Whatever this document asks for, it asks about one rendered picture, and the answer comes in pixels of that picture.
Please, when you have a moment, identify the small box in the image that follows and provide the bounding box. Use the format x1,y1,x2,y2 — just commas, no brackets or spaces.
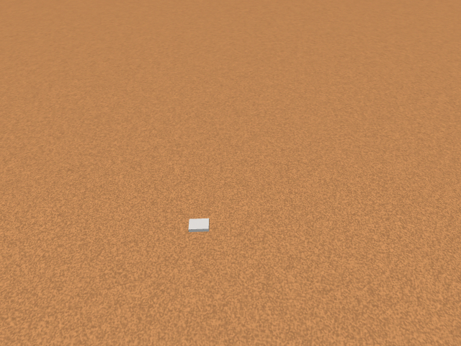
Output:
189,218,210,232

